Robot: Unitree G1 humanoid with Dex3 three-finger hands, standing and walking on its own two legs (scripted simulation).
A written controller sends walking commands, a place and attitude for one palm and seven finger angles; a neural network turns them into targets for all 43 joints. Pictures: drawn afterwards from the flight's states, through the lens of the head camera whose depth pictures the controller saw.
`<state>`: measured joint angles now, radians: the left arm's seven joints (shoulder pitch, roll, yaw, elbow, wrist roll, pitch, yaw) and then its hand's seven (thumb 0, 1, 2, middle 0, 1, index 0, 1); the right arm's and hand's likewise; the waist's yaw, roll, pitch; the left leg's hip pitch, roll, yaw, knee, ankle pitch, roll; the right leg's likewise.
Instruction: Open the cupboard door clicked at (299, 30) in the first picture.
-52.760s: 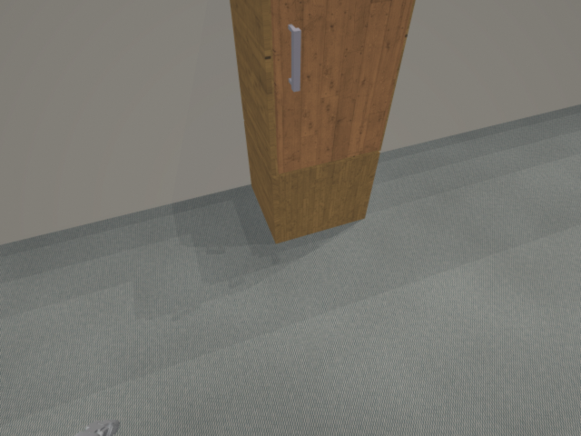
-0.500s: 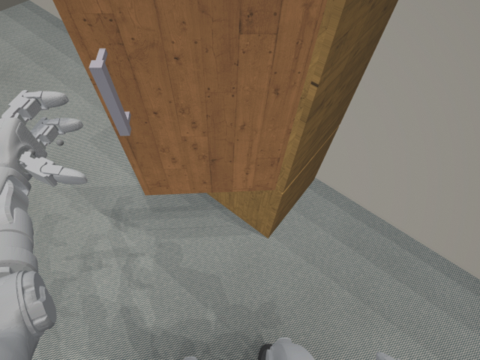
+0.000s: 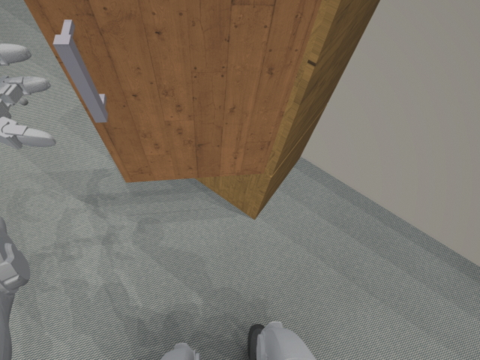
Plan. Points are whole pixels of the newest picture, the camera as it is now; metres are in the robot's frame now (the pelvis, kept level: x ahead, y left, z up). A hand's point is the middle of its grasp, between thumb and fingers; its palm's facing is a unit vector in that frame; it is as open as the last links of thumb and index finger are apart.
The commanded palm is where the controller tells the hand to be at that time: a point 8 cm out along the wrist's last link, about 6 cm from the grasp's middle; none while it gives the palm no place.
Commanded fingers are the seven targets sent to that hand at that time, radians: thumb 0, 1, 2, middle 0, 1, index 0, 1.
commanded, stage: move the hooked fingers beside the handle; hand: left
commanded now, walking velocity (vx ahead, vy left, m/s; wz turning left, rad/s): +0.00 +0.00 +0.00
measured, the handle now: (86, 76) +0.55 +0.22 +0.10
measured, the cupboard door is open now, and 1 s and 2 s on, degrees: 42 42 42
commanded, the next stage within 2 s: slide the fingers in behind the handle in 1.52 s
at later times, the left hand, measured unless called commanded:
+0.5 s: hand (27, 98) +0.50 +0.29 +0.10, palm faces +0.06 -1.00 +0.00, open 13.9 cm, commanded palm +0.47 +0.33 +0.10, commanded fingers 0.00 -0.50 0.30 -0.30 -1.20 -0.30 -1.20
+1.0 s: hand (34, 101) +0.49 +0.28 +0.10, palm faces +0.05 -1.00 -0.01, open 13.9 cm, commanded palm +0.47 +0.33 +0.10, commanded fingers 0.00 -0.50 0.30 -0.30 -1.20 -0.30 -1.20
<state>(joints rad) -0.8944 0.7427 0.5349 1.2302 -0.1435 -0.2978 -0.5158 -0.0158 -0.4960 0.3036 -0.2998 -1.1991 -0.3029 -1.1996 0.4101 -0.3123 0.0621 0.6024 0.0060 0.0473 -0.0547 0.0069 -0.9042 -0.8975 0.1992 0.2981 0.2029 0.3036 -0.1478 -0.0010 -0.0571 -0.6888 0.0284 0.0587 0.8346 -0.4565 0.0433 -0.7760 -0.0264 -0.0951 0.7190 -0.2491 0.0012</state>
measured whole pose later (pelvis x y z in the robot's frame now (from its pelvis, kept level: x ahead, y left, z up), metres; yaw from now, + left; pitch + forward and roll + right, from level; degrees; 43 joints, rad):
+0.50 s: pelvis +0.02 +0.00 +0.00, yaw -1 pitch +20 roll -3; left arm -0.80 0.72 0.59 1.11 -0.15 -0.29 -0.50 -0.02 -0.49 0.30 -0.30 -1.20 -0.30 -1.20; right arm 0.45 -0.29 0.05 0.56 0.00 0.11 -0.01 0.01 -0.90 -0.90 0.20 0.30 0.20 0.30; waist -0.15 0.01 -0.08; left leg -0.69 0.04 0.06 0.84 -0.49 0.04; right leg -0.78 -0.01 -0.09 0.71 -0.27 0.01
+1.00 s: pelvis +0.00 +0.00 -0.01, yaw +0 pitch +19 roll -3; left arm -0.93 0.76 0.53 1.24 -0.11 -0.29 -0.49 -0.02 -0.50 0.30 -0.30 -1.20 -0.30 -1.20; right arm 0.38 -0.31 0.08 0.56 0.00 0.08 -0.04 0.00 -0.90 -0.90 0.20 0.30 0.20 0.30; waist -0.16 0.00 -0.05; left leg -0.74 0.04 0.04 0.88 -0.48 0.04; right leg -0.82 -0.02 -0.11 0.75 -0.26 -0.01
